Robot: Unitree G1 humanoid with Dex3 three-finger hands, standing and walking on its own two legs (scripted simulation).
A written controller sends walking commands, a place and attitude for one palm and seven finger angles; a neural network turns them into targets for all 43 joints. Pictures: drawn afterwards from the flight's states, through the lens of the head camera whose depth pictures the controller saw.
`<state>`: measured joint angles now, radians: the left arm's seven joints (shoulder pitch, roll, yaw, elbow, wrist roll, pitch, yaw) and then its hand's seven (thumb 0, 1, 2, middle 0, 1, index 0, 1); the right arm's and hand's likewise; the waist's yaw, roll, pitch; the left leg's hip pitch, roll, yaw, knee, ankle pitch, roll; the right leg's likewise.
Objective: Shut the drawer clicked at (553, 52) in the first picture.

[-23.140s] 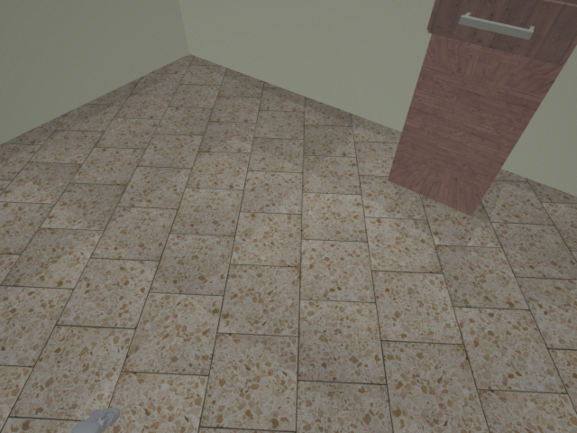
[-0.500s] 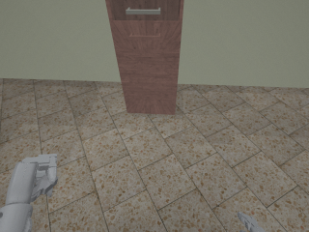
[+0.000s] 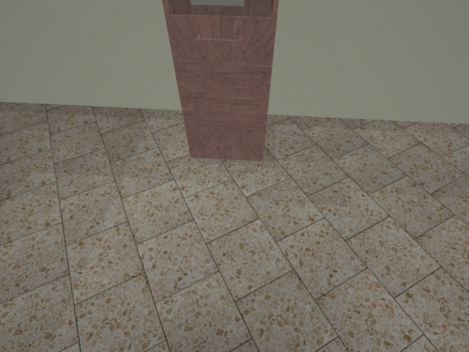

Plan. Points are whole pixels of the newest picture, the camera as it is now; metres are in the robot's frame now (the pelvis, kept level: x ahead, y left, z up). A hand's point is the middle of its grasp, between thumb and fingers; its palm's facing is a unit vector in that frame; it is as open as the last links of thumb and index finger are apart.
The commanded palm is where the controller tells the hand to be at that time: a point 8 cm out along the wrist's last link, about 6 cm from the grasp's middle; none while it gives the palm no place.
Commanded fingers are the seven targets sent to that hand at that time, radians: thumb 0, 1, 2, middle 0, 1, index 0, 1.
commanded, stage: let the arm hang, fingers relaxed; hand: left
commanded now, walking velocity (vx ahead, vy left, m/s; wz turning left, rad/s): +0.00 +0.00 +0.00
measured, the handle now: out of the picture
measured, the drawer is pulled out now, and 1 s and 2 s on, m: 0.00 0.00 0.00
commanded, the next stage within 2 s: look to check the result in 0.52 s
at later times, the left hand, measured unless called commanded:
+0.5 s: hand out of the picture +0.10 +0.23 -0.15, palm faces -0.04 -0.95 -0.32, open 7.4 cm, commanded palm none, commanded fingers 0.00 0.90 0.90 -0.20 -0.30 -0.20 -0.30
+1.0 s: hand out of the picture +0.13 +0.24 -0.15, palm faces -0.03 -0.94 -0.35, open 7.4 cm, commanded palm none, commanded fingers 0.00 0.90 0.90 -0.20 -0.30 -0.20 -0.30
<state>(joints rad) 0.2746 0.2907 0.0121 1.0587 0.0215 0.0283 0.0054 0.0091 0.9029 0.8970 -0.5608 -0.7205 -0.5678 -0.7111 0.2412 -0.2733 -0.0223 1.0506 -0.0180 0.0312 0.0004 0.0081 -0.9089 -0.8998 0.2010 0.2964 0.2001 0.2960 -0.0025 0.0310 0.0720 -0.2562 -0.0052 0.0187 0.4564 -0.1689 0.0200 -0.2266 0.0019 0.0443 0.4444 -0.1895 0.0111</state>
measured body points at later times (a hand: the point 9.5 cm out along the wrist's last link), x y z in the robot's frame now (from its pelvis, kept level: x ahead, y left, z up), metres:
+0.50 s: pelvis +0.02 +0.00 +0.00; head +0.04 -0.01 +0.45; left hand +0.10 +0.28 -0.13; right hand +0.07 -0.28 -0.15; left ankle +0.05 +0.11 -0.74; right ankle +0.04 -0.14 -0.74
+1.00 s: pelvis +0.05 -0.01 +0.01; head +0.07 -0.02 +0.46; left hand +0.13 +0.29 -0.12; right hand +0.13 -0.30 -0.13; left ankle +0.05 +0.11 -0.74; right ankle +0.04 -0.14 -0.74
